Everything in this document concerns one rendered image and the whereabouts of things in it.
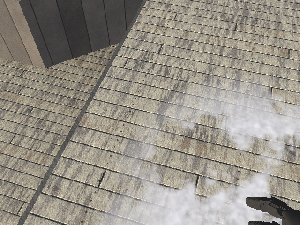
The robot right hand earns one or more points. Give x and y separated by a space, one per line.
274 207

